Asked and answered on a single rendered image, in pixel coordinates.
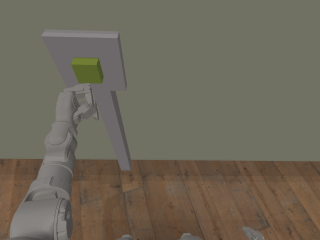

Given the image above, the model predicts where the button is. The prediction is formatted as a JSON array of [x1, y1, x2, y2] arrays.
[[71, 57, 104, 84]]

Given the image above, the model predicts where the panel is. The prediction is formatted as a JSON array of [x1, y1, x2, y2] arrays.
[[41, 29, 132, 171]]

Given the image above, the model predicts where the robot shin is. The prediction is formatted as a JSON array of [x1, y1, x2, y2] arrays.
[[122, 234, 132, 238], [181, 233, 191, 238]]

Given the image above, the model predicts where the robot left forearm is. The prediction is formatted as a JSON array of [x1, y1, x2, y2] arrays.
[[9, 121, 78, 238]]

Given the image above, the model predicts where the robot right hand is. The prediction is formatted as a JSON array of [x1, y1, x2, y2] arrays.
[[242, 226, 264, 240]]

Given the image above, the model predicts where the robot left upper arm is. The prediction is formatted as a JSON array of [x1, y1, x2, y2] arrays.
[[5, 197, 73, 240]]

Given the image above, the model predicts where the robot left hand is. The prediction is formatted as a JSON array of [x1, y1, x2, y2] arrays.
[[55, 83, 99, 128]]

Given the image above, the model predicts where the robot left shin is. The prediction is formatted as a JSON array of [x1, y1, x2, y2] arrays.
[[122, 234, 132, 238]]

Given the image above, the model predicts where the robot right shin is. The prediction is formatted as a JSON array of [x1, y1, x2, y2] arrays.
[[181, 233, 191, 238]]

